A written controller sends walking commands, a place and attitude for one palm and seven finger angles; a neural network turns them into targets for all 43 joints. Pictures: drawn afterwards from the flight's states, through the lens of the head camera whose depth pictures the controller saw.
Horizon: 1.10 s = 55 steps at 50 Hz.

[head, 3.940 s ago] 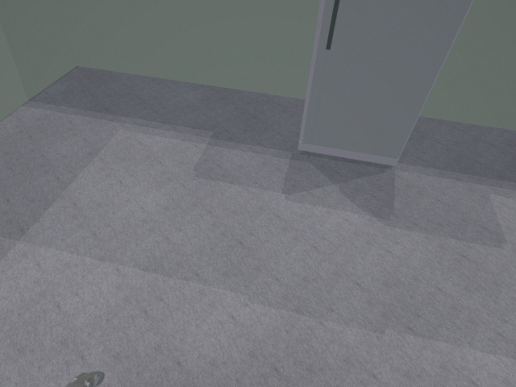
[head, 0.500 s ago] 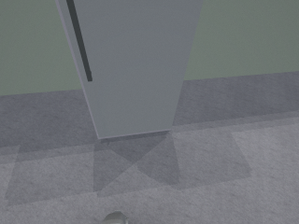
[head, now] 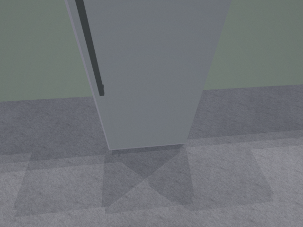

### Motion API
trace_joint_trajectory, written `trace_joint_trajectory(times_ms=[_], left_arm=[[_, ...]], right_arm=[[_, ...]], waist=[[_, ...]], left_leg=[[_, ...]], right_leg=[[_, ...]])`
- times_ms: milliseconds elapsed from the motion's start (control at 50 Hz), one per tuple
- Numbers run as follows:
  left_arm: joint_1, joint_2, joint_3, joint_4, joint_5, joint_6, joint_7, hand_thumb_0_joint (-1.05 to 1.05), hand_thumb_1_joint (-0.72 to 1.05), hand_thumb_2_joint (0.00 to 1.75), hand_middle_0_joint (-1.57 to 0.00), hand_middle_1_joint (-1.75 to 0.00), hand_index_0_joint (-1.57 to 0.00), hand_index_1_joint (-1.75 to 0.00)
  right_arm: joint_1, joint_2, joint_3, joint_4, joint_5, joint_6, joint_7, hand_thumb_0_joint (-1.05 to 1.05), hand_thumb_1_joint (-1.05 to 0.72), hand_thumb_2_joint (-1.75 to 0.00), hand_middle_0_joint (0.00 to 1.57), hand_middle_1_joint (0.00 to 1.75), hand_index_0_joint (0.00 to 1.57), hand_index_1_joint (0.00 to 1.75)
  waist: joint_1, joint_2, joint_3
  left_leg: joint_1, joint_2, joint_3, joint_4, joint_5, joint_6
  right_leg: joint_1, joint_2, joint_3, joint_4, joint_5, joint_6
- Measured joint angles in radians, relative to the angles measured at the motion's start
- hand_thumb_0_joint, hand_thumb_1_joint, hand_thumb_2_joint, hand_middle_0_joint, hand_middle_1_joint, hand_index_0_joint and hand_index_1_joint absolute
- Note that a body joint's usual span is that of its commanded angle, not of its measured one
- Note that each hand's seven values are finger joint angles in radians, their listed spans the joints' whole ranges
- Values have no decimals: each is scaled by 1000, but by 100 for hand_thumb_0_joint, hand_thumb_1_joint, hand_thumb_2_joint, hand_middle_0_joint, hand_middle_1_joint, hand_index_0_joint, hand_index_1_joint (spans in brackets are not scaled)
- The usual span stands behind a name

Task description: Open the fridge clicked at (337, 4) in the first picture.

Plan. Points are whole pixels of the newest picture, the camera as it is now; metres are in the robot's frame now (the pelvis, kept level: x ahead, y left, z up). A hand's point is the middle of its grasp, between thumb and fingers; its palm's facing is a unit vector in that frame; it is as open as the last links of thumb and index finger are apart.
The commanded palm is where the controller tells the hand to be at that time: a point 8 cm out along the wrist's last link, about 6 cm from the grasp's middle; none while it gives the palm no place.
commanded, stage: turn to face it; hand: left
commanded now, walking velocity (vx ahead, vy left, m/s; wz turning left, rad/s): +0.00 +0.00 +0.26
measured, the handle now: (92, 47) +0.68 +0.25 +0.12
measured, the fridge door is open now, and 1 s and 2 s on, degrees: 0 0 0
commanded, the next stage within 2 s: take the last steps up to it in 0.04 s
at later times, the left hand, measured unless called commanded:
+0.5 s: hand out of the picture -0.05 +0.17 -0.18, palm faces +0.24 -0.95 -0.18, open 7.3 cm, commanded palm none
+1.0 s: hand (97, 191) +0.26 +0.19 -0.17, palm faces +0.13 -0.97 -0.22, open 7.3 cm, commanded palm none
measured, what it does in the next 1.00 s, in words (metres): walks ahead: right foot, then left foot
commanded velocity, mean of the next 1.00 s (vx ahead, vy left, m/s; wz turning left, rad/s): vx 0.23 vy -0.01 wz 0.03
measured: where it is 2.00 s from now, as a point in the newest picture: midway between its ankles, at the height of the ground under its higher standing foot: outside the picture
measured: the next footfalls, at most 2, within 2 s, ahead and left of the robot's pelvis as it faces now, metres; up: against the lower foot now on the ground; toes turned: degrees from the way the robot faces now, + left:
right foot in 0.06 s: +0.04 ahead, -0.13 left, +0.00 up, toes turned -3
left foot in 0.50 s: +0.06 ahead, +0.14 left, +0.00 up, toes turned +14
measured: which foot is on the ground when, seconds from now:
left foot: down 0.00-0.08, up 0.10-0.48, down 0.50-0.90, up 0.92-1.00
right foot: up 0.00-0.04, down 0.06-0.50, up 0.52-0.88, down 0.90-1.00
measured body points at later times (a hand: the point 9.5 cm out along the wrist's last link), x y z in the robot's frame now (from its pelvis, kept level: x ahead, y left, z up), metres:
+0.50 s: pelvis +0.04 +0.01 -0.01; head +0.05 +0.02 +0.44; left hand -0.06 +0.22 -0.16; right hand +0.14 -0.22 -0.15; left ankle +0.02 +0.13 -0.74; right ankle +0.00 -0.13 -0.74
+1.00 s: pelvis +0.19 +0.00 -0.01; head +0.22 -0.02 +0.43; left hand +0.25 +0.24 -0.15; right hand +0.16 -0.22 -0.18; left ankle +0.07 +0.12 -0.67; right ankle +0.26 -0.08 -0.74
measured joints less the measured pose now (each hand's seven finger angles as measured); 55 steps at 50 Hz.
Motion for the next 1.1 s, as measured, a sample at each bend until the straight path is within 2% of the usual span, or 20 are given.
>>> trace_joint_trajectory(times_ms=[60, 80, 120, 160, 200, 260, 380, 420, 480, 520, 560, 600, 640, 720, 820, 900, 940, 1000, 1040, 1100], left_arm=[[7, -5, -9, -9, -4, -14, 2, 0, 91, 90, -20, -30, -20, -30], [8, -14, -11, -5, -2, -21, 5, 0, 91, 90, -20, -30, -20, -30], [19, -27, -23, -4, 2, -27, 4, 0, 91, 90, -20, -30, -20, -30], [35, -35, -30, -5, 2, -28, 4, 0, 91, 90, -20, -30, -20, -30], [47, -42, -31, 0, 0, -29, 5, 0, 91, 90, -20, -30, -20, -30], [68, -40, -26, 11, 0, -43, 4, 0, 93, 90, -20, -30, -20, -30], [144, -34, -24, 49, 12, -70, -12, 0, 92, 90, -20, -30, -20, -30], [175, -29, -23, 71, 14, -69, -17, 0, 92, 90, -20, -30, -20, -30], [225, -21, -19, 113, 7, -57, -22, 0, 91, 90, -20, -30, -20, -30], [250, -13, -17, 142, 1, -40, -26, 0, 91, 90, -20, -30, -20, -30], [259, -5, -15, 164, 5, -17, -28, 0, 91, 90, -20, -30, -20, -30], [249, -1, -12, 174, 9, -9, -35, 1, 91, 90, -20, -30, -20, -30], [221, 2, -9, 166, 9, -13, -41, 1, 91, 90, -20, -30, -20, -30], [144, 3, -6, 119, 6, -27, -47, 1, 91, 90, -20, -30, -20, -30], [50, -5, -3, 66, 1, -35, -48, 0, 91, 90, -19, -30, -20, -30], [6, -7, -2, 38, 5, -64, -49, 0, 91, 90, -19, -30, -20, -30], [-15, -15, -2, 34, 5, -90, -42, 0, 91, 90, -19, -30, -20, -30], [-13, -32, -9, 36, -2, -98, -30, 0, 91, 90, -20, -30, -20, -30], [4, -41, -9, 44, -4, -94, -15, 0, 92, 90, -20, -30, -20, -30], [32, -33, -9, 63, 0, -88, -3, -1, 94, 90, -20, -30, -20, -30]], right_arm=[[19, -3, -4, 4, 6, 5, 2, 0, -91, -90, 20, 29, 20, 30], [21, -9, -6, 8, 11, 7, 4, 0, -91, -90, 20, 29, 20, 30], [28, -17, -13, 13, 15, 21, 5, 0, -91, -90, 20, 29, 20, 30], [34, -21, -18, 16, 12, 36, 7, 0, -91, -90, 20, 29, 20, 30], [33, -26, -20, 19, 9, 41, 10, 0, -91, -90, 20, 29, 20, 30], [39, -32, -21, 24, 3, 35, 15, 0, -91, -90, 20, 29, 20, 30], [26, -40, -19, 33, -1, 25, 27, 0, -91, -90, 20, 29, 20, 30], [11, -39, -16, 29, 1, 16, 28, 0, -91, -90, 19, 29, 20, 30], [-7, -36, -5, 14, 4, -13, 26, 0, -91, -90, 19, 29, 20, 30], [-19, -24, -2, 9, 3, -38, 18, 0, -91, -90, 19, 29, 20, 30], [-17, -4, 6, 2, 0, -53, 13, 0, -91, -90, 20, 29, 20, 30], [3, 12, 11, 0, 2, -66, 2, 0, -91, -90, 20, 29, 20, 30], [28, 11, 9, 8, 4, -73, -11, 0, -93, -90, 20, 29, 20, 30], [86, 11, 14, 51, 5, -73, -14, -1, -93, -90, 20, 29, 20, 30], [144, 18, 12, 100, 0, -60, -8, 0, -92, -90, 20, 29, 20, 30], [179, 18, 8, 125, 1, -51, -5, 0, -91, -90, 20, 29, 20, 30], [170, 14, 7, 135, 10, -40, -2, 0, -91, -90, 20, 29, 20, 30], [136, 7, 2, 131, 14, -29, -1, 0, -91, -90, 20, 29, 20, 30], [105, 2, 0, 113, 9, -26, -1, 1, -91, -90, 20, 29, 20, 30], [57, 2, -1, 75, 6, -28, -1, 0, -91, -90, 20, 29, 20, 30]], waist=[[-2, 5, -6], [1, 22, -4], [0, 40, -4], [0, 39, -9], [4, 38, -8], [10, 37, -6], [51, 15, -6], [68, 1, -5], [82, -11, -7], [81, -30, -6], [77, -45, -8], [61, -45, -12], [47, -41, -8], [41, -34, 4], [20, -16, 23], [4, 9, 36], [2, 33, 55], [8, 42, 61], [10, 42, 51], [8, 35, 34]], left_leg=[[-20, -11, -9, 40, -19, -19], [-31, -3, -17, 69, -33, -28], [-63, -2, -36, 178, -181, -53], [-108, -2, -41, 337, -260, -71], [-136, 15, -42, 465, -256, -84], [-141, 50, -45, 537, -222, -98], [-81, 92, -18, 393, -242, -92], [-48, 92, -4, 302, -252, -83], [39, 87, 27, 105, -179, -74], [60, 75, 41, 86, -136, -66], [85, 73, 62, 91, -157, -58], [125, 70, 68, 49, -159, -54], [168, 63, 67, -7, -143, -55], [243, 46, 67, -95, -128, -54], [306, 46, 72, -109, -173, -76], [308, 79, 76, 23, -289, -103], [206, 104, 37, 287, -345, -72], [30, 96, -11, 632, -325, -48], [-60, 104, -10, 692, -272, -51], [-135, 120, 4, 596, -226, -70]], right_leg=[[97, 12, -7, -199, 106, -9], [112, 23, -16, -226, 128, -27], [122, 26, -35, -222, 119, -62], [137, 16, -53, -238, 114, -78], [156, 12, -67, -265, 122, -81], [182, 9, -93, -300, 133, -80], [213, -13, -124, -333, 130, -65], [219, -24, -125, -330, 121, -54], [217, -36, -124, -284, 83, -29], [182, -51, -103, -173, 10, -28], [104, -41, -65, 21, -68, -45], [22, -31, -53, 177, -53, -56], [-44, -33, -48, 247, 3, -58], [-127, -49, -39, 203, 95, -47], [-124, -49, -49, -6, 142, -49], [-47, -13, -76, -162, 238, -83], [-47, 4, -94, -102, 207, -110], [14, 20, -109, -134, 153, -122], [59, 31, -112, -195, 169, -116], [111, 43, -114, -275, 188, -121]])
